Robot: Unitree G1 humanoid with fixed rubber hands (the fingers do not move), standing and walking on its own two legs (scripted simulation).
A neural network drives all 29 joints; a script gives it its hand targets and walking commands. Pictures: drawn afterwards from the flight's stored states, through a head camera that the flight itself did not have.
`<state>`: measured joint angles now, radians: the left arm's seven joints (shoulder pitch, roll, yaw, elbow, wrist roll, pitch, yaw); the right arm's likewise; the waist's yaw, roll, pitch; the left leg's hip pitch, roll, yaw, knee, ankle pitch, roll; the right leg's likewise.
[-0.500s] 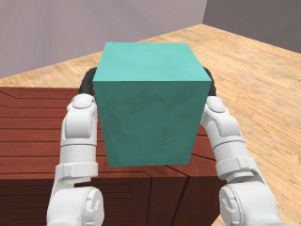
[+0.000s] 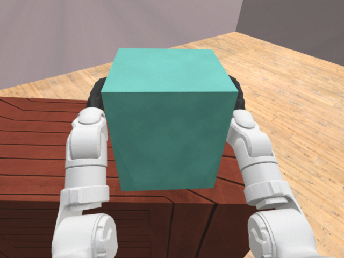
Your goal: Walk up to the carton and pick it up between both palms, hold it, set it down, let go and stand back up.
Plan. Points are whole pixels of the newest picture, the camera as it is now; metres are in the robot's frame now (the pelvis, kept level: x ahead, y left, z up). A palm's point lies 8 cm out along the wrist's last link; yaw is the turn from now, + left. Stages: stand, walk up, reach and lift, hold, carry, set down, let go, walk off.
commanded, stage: hold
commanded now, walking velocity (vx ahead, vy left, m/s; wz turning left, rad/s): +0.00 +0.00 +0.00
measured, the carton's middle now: (167, 119) +0.38 +0.01 +0.18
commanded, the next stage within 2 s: none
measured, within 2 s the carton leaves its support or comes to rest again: neither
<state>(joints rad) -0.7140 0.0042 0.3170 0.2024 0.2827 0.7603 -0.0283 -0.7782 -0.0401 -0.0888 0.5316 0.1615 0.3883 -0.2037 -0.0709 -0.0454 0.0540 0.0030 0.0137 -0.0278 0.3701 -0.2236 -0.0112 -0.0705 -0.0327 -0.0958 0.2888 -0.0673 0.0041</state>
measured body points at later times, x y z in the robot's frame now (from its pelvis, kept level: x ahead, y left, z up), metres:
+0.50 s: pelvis +0.00 +0.00 +0.00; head -0.03 +0.02 +0.45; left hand +0.39 +0.15 +0.20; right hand +0.39 -0.15 +0.21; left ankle +0.00 +0.13 -0.75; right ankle +0.07 -0.12 -0.75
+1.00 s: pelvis +0.00 +0.00 +0.00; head -0.03 +0.03 +0.45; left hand +0.39 +0.16 +0.21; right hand +0.39 -0.14 +0.22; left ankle +0.00 +0.13 -0.75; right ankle +0.07 -0.12 -0.75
